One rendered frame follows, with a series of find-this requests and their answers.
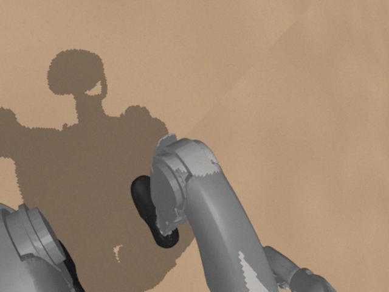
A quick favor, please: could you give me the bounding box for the right robot arm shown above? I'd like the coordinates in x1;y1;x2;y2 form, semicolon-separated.
289;268;336;292

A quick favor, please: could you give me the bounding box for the right robot hand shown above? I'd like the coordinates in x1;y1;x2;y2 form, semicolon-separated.
263;246;301;292

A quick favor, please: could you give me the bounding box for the left robot foot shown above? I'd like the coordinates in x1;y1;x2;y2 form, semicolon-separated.
58;240;85;292

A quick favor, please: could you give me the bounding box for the right robot foot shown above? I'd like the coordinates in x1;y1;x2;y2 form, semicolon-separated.
131;175;179;248

